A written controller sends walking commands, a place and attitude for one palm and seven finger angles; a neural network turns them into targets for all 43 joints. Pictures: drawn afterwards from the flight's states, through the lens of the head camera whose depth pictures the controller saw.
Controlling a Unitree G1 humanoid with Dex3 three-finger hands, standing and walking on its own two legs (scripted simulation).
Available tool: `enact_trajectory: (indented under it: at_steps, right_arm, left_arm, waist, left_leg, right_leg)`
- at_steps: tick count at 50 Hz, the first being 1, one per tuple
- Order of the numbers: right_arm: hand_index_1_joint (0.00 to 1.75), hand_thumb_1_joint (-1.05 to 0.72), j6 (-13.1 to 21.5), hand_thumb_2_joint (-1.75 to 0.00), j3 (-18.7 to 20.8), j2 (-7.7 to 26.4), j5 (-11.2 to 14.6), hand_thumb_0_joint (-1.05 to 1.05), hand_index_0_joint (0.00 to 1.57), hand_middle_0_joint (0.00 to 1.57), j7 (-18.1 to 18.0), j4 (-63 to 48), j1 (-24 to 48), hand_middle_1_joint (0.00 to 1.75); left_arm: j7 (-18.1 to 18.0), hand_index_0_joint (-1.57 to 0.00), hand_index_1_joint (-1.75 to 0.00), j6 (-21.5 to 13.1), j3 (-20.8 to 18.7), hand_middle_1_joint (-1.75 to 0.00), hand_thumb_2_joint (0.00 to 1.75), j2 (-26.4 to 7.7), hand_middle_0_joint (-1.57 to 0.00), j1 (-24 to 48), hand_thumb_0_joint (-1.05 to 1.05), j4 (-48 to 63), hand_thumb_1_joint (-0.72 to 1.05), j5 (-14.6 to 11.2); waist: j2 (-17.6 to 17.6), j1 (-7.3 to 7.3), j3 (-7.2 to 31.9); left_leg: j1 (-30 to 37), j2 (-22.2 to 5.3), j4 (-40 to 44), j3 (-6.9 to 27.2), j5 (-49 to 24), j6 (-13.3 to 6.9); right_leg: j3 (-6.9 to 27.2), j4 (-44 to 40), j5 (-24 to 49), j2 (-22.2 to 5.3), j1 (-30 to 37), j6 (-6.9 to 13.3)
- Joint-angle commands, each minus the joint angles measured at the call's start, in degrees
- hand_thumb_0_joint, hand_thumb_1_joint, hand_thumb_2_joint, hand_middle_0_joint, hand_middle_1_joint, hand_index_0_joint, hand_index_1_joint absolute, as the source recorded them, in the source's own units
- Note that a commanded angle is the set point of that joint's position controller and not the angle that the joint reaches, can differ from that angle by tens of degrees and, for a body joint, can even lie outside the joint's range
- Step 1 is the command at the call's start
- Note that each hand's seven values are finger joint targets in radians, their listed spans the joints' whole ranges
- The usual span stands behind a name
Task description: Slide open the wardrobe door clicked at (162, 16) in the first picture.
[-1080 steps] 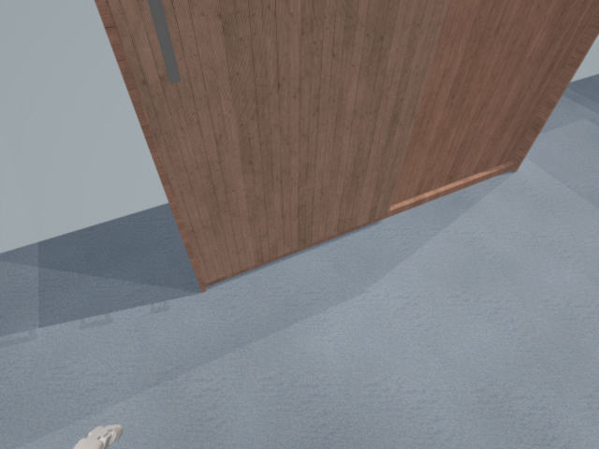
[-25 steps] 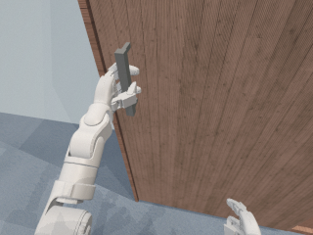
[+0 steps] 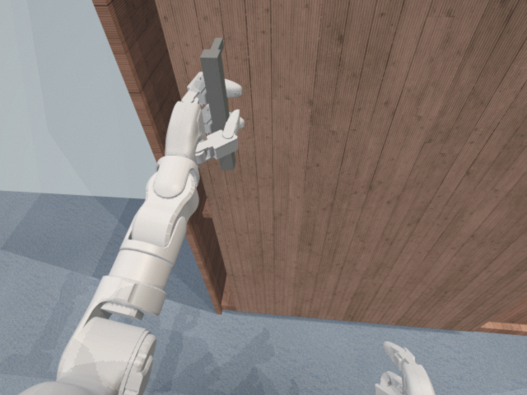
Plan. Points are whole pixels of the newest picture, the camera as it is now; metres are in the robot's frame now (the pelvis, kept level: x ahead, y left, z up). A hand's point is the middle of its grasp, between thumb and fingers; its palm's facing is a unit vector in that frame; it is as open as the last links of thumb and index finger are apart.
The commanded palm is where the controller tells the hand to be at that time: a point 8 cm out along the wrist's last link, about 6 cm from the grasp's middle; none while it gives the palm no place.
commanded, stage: step sideways, sliding the door along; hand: left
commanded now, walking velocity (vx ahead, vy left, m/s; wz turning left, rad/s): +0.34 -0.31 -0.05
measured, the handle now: (223, 110) +0.47 +0.09 +0.20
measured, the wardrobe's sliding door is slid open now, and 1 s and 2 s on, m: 0.06 0.17 0.60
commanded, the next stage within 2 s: none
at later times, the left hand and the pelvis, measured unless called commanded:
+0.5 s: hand (260, 134) +0.42 +0.03 +0.19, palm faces +0.11 -0.99 -0.01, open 5.6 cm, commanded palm +0.40 +0.04 +0.19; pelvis +0.01 -0.11 -0.02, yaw +0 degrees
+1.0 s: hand (317, 133) +0.43 -0.05 +0.19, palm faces +0.36 -0.93 -0.05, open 5.9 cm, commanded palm +0.40 -0.07 +0.19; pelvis +0.06 -0.27 -0.02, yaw +7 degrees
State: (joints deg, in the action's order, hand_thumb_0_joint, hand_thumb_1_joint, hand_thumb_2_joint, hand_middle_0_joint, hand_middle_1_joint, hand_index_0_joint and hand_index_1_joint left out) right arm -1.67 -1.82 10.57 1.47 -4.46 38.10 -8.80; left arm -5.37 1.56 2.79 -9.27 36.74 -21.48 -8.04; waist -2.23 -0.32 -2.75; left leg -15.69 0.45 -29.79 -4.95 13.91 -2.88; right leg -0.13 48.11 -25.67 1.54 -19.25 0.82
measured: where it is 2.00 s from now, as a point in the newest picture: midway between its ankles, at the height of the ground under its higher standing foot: outside the picture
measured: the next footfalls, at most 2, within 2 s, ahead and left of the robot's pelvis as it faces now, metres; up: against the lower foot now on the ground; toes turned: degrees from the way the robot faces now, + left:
right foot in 0.22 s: +0.08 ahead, -0.21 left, +0.00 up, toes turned -6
left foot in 0.42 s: +0.09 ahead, +0.01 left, +0.00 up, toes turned +8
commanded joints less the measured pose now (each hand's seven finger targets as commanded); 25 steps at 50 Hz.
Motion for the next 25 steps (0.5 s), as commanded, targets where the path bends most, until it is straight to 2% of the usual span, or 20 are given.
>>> enact_trajectory:
  at_steps: [1, 3, 6, 8, 9, 10, 11, 12, 13, 14, 15, 17, 18, 19, 20, 21, 22, 23, 24, 25]
  right_arm:
    - [0.30, -0.90, 2.3, -0.90, 3.7, 8.0, -0.1, 0.00, 0.20, 0.20, -1.0, -7.2, 6.1, 0.30]
    - [0.30, -0.90, 2.2, -0.90, 3.9, 8.4, 0.2, 0.00, 0.20, 0.20, -0.9, -7.3, 6.2, 0.30]
    - [0.30, -0.90, 2.5, -0.90, 4.2, 9.0, 0.7, 0.00, 0.20, 0.20, -0.8, -7.6, 6.2, 0.30]
    - [0.30, -0.90, 2.8, -0.90, 4.1, 8.9, 1.1, 0.00, 0.20, 0.20, -0.7, -8.0, 7.0, 0.30]
    - [0.30, -0.90, 2.9, -0.90, 3.8, 8.5, 1.4, 0.00, 0.20, 0.20, -0.7, -8.2, 7.0, 0.30]
    - [0.30, -0.90, 3.0, -0.90, 3.9, 8.1, 1.8, 0.00, 0.20, 0.20, -0.7, -7.7, 6.2, 0.30]
    - [0.30, -0.90, 3.1, -0.90, 3.6, 6.5, 1.8, 0.00, 0.20, 0.20, -0.8, -8.4, 7.0, 0.30]
    - [0.30, -0.90, 3.8, -0.90, 3.7, 6.1, 1.4, 0.00, 0.20, 0.20, -1.3, -8.8, 8.3, 0.30]
    - [0.30, -0.90, 4.3, -0.90, 4.1, 6.4, 1.0, 0.00, 0.20, 0.20, -1.2, -7.1, 8.1, 0.30]
    - [0.30, -0.90, 4.4, -0.90, 4.1, 7.1, 1.0, 0.00, 0.20, 0.20, -0.9, -6.7, 7.8, 0.30]
    - [0.30, -0.90, 4.2, -0.90, 4.0, 7.2, 0.8, 0.00, 0.20, 0.20, -0.8, -5.8, 7.5, 0.30]
    - [0.30, -0.90, 3.6, -0.90, 3.2, 6.2, 0.1, 0.00, 0.20, 0.20, -0.7, -6.1, 6.4, 0.30]
    - [0.30, -0.90, 3.4, -0.90, 3.0, 5.9, 0.0, 0.00, 0.20, 0.20, -0.6, -6.2, 6.1, 0.30]
    - [0.30, -0.90, 3.6, -0.90, 3.4, 6.4, -0.1, 0.00, 0.20, 0.20, -0.7, -5.9, 5.3, 0.30]
    - [0.30, -0.90, 4.0, -0.90, 4.7, 9.1, 0.0, 0.00, 0.20, 0.20, -0.9, -6.2, 4.7, 0.30]
    - [0.30, -0.90, 4.6, -0.90, 5.7, 10.8, -0.3, 0.00, 0.20, 0.20, -0.4, -6.8, 4.1, 0.30]
    - [0.30, -0.90, 5.3, -0.90, 5.0, 8.7, 0.5, 0.00, 0.20, 0.20, 0.4, -6.9, 5.6, 0.30]
    - [0.30, -0.90, 5.5, -0.90, 5.3, 8.9, 0.6, 0.00, 0.20, 0.20, 0.9, -6.9, 8.0, 0.30]
    - [0.30, -0.90, 5.6, -0.90, 5.1, 7.8, 0.6, 0.00, 0.20, 0.20, 1.1, -6.8, 7.6, 0.30]
    - [0.30, -0.90, 5.6, -0.90, 5.4, 7.9, 0.4, 0.00, 0.20, 0.20, 1.5, -7.0, 8.9, 0.30]
  left_arm:
    - [0.7, -0.45, -1.40, -7.4, -2.2, -1.40, 0.90, -4.9, -0.45, 33.5, 0.00, 17.3, 0.90, 1.2]
    - [1.0, -0.45, -1.40, -7.9, -1.3, -1.40, 0.90, -3.9, -0.45, 33.8, 0.00, 16.5, 0.90, 1.6]
    - [1.4, -0.45, -1.40, -8.8, -1.8, -1.40, 0.90, -4.9, -0.45, 33.4, 0.00, 15.4, 0.90, 2.0]
    - [1.5, -0.45, -1.40, -9.4, -3.0, -1.40, 0.90, -6.3, -0.45, 32.1, 0.00, 15.2, 0.90, 2.1]
    - [1.3, -0.45, -1.40, -9.5, -3.6, -1.40, 0.90, -6.9, -0.45, 31.5, 0.00, 15.4, 0.90, 2.3]
    - [0.7, -0.45, -1.40, -9.1, -5.9, -1.40, 0.90, -9.9, -0.45, 30.2, 0.00, 15.4, 0.90, 2.8]
    - [0.2, -0.45, -1.40, -9.2, -6.2, -1.40, 0.90, -10.5, -0.45, 30.2, 0.00, 16.2, 0.90, 2.9]
    - [-0.3, -0.45, -1.40, -9.6, -8.2, -1.40, 0.90, -12.1, -0.45, 29.7, 0.00, 16.6, 0.90, 3.0]
    - [-0.5, -0.45, -1.40, -9.6, -8.9, -1.40, 0.90, -12.9, -0.45, 30.3, 0.00, 17.1, 0.90, 3.8]
    - [-0.4, -0.45, -1.40, -10.0, -9.0, -1.40, 0.90, -13.2, -0.45, 32.2, 0.00, 19.8, 0.90, 4.1]
    - [-0.5, -0.45, -1.40, -10.4, -9.4, -1.40, 0.90, -13.6, -0.45, 33.0, 0.00, 22.2, 0.90, 4.2]
    - [-0.2, -0.45, -1.40, -11.6, -6.3, -1.40, 0.90, -8.7, -0.45, 31.7, 0.00, 22.8, 0.90, 4.3]
    - [-0.1, -0.45, -1.40, -11.9, -5.2, -1.40, 0.90, -7.6, -0.45, 30.9, 0.00, 23.0, 0.90, 4.2]
    - [-0.1, -0.45, -1.40, -12.3, -4.9, -1.40, 0.90, -7.7, -0.45, 30.9, 0.00, 23.6, 0.90, 3.9]
    - [0.4, -0.45, -1.40, -12.8, -3.3, -1.40, 0.90, -6.6, -0.45, 30.3, 0.00, 25.3, 0.90, 3.5]
    - [0.9, -0.45, -1.40, -13.7, -1.9, -1.40, 0.90, -4.6, -0.45, 31.3, 0.00, 26.4, 0.90, 2.6]
    - [1.1, -0.45, -1.40, -14.7, -0.6, -1.40, 0.90, -4.5, -0.45, 33.6, 0.00, 28.0, 0.90, 2.7]
    - [1.2, -0.45, -1.40, -14.7, -0.8, -1.40, 0.90, -5.3, -0.45, 34.2, 0.00, 27.7, 0.90, 3.0]
    - [1.7, -0.45, -1.40, -15.3, 0.2, -1.40, 0.90, -5.9, -0.45, 37.2, 0.00, 34.9, 0.90, 3.1]
    - [2.3, -0.45, -1.40, -15.3, 2.2, -1.40, 0.90, -3.8, -0.45, 37.9, 0.00, 37.1, 0.90, 2.9]
  waist:
    - [2.0, 1.91, 18.9]
    - [-1.5, 2.04, 17.8]
    - [-7.3, 2.04, 15.9]
    - [-8.3, 0.94, 15.6]
    - [-6.3, 0.31, 15.9]
    - [1.9, 0.14, 15.7]
    - [15.6, -0.26, 14.2]
    - [21.1, -1.92, 11.3]
    - [17.5, -2.13, 12.5]
    - [14.8, -1.55, 11.7]
    - [11.4, -0.85, 12.4]
    - [9.7, 0.17, 15.5]
    - [9.0, 0.96, 16.8]
    - [6.4, 2.05, 18.4]
    - [-2.1, 3.59, 19.0]
    - [-17.9, 3.38, 20.7]
    - [-12.4, 3.04, 20.2]
    - [-4.1, 1.60, 16.5]
    - [-4.1, 2.37, 19.1]
    - [-4.9, 2.35, 19.3]
  left_leg:
    - [23.6, -25.5, 8.4, 24.5, -11.8, -11.5]
    - [17.9, -23.9, 8.2, 18.1, -8.2, -9.6]
    - [9.1, -21.0, 7.9, 12.1, 1.2, -7.0]
    - [0.9, -18.7, 2.5, 8.1, 7.7, -4.9]
    - [-4.2, -15.7, -3.7, 4.7, 10.0, -3.1]
    - [-8.0, -10.7, -12.7, -0.4, 13.3, -0.6]
    - [-15.3, -4.2, -24.4, -2.6, 18.1, 2.0]
    - [-22.3, -1.7, -36.5, 2.2, 21.5, 2.7]
    - [-21.9, -4.1, -40.7, 5.8, 20.1, 2.7]
    - [-20.5, -5.5, -40.1, 6.3, 18.2, 3.0]
    - [-17.4, -6.2, -35.7, 5.3, 16.7, 2.9]
    - [-6.4, -5.9, -19.6, 1.6, 12.1, 2.6]
    - [-0.2, -4.4, -11.4, -1.5, 6.4, 3.0]
    - [9.0, -4.1, -2.5, -2.7, -0.1, 3.0]
    - [21.1, -10.4, 5.7, 5.9, -1.4, 1.4]
    - [31.3, -27.7, 10.9, 34.5, -4.8, -6.2]
    - [31.6, -36.0, 11.9, 43.5, -9.2, -11.4]
    - [29.6, -36.5, 11.0, 37.3, -17.1, -13.1]
    - [30.5, -34.0, 7.4, 34.1, -21.7, -11.9]
    - [29.9, -32.6, 5.5, 30.0, -24.6, -11.6]
  right_leg:
    - [4.2, 5.1, -2.4, -4.8, -13.7, -0.1]
    - [1.3, -0.4, -0.1, -4.8, -7.4, -0.2]
    - [-3.4, -7.1, 3.1, -3.2, 1.5, -0.3]
    - [-4.7, -12.3, 4.7, -2.3, 10.8, 0.0]
    - [-4.1, -15.3, 4.8, -2.4, 15.7, 0.6]
    - [0.2, -21.2, 2.3, -5.4, 17.1, 2.3]
    - [15.1, -31.0, -2.2, -13.7, 17.3, 6.4]
    - [26.6, -34.5, 4.9, -20.7, 18.1, 11.6]
    - [25.5, -32.7, 3.6, -22.1, 18.2, 13.4]
    - [23.3, -30.9, 5.4, -21.1, 16.5, 14.2]
    - [17.3, -27.3, 12.9, -19.5, 16.4, 14.0]
    - [6.3, -21.2, 21.7, -15.0, 12.8, 11.2]
    - [2.1, -18.8, 20.3, -12.4, 10.6, 9.7]
    - [-0.3, -13.6, 18.4, -10.3, 5.7, 7.8]
    - [-3.4, -2.4, 13.5, -7.6, -5.8, 4.3]
    - [-2.7, 13.7, -4.5, -0.9, -22.3, 1.1]
    - [5.5, 24.7, -3.3, -2.6, -25.5, 1.2]
    - [8.0, 28.0, 0.0, -4.7, -27.0, 0.7]
    - [7.4, 28.6, 0.9, -6.4, -27.2, 0.4]
    - [7.7, 26.8, 0.5, -7.4, -27.0, 0.0]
